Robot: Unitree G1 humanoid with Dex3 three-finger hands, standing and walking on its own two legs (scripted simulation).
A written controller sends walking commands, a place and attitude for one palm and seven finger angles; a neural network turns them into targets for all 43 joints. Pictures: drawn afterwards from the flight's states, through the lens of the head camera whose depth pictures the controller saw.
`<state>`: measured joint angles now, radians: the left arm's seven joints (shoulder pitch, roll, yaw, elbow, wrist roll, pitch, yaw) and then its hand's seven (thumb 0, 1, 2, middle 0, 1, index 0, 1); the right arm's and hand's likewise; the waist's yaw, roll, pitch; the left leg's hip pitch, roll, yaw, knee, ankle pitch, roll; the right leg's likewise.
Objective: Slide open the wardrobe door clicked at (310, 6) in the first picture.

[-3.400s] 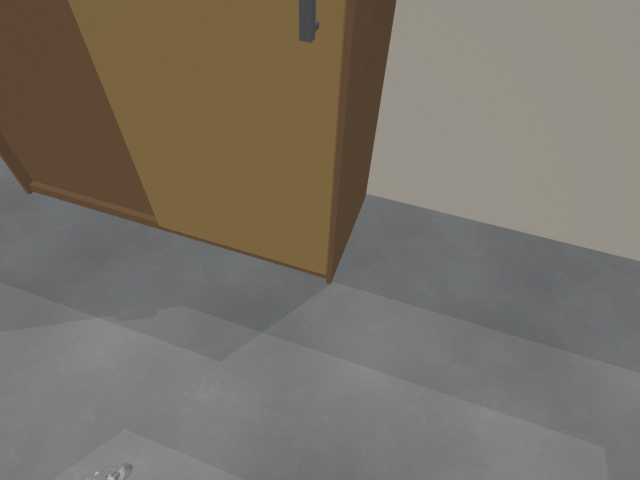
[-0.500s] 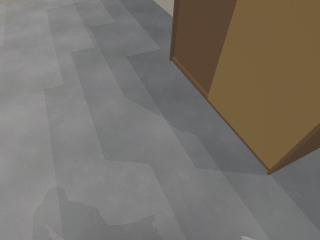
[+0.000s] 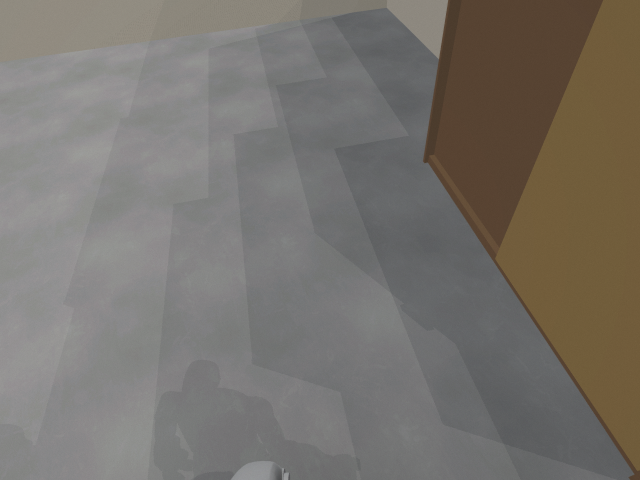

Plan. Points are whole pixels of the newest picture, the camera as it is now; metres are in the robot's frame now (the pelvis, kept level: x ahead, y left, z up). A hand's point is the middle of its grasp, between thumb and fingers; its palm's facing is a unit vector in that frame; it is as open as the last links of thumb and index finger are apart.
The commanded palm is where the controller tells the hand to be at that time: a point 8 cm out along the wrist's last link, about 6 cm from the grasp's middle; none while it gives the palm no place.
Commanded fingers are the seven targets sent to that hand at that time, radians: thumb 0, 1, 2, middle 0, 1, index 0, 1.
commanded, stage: walk to a spot facing it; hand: right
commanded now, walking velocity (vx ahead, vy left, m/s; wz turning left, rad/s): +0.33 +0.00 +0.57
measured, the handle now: out of the picture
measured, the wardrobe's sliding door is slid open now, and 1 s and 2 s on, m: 0.00 0.00 0.00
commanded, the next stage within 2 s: turn to face it in 0.48 s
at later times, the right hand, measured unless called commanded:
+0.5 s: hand (383, 344) +0.39 -0.08 -0.19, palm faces -0.27 +0.95 -0.17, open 7.4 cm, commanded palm none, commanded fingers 0.00 -0.90 -0.90 0.20 0.30 0.20 0.30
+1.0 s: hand (406, 317) +0.45 -0.13 -0.19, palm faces -0.15 +0.97 -0.17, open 7.4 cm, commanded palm none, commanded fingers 0.00 -0.90 -0.90 0.20 0.30 0.20 0.30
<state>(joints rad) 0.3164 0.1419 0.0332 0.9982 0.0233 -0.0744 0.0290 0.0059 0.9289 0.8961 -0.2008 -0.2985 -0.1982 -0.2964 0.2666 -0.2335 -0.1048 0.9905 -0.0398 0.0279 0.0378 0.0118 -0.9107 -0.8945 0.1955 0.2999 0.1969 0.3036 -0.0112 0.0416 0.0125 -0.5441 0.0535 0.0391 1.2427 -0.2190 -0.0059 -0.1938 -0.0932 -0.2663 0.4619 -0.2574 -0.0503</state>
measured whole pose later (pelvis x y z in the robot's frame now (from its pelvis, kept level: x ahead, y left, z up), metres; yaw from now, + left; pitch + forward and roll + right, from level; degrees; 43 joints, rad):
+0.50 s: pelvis +0.22 +0.06 -0.03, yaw +15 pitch -1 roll +1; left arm 0.41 0.12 0.04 1.07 0.01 -0.01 0.02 0.01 0.91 0.90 -0.20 -0.30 -0.20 -0.30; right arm 0.11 -0.19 -0.07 0.93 -0.01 -0.04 0.02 0.01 -0.91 -0.89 0.20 0.30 0.20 0.30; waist 0.04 0.01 0.11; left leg -0.40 -0.04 0.17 0.67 -0.26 0.13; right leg -0.30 -0.16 -0.13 1.33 -0.45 0.06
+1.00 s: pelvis +0.39 +0.04 -0.01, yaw +13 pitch +0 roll +2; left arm 0.17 0.14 0.03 0.97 0.02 0.00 0.01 0.00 0.93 0.90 -0.20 -0.30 -0.20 -0.30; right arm 0.25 -0.18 -0.05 1.02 -0.02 0.02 -0.02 0.01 -0.91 -0.89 0.20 0.30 0.20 0.30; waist -0.01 0.02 0.06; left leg -0.36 0.03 0.06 1.04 -0.54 -0.04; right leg -0.36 0.00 -0.07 0.57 -0.21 -0.07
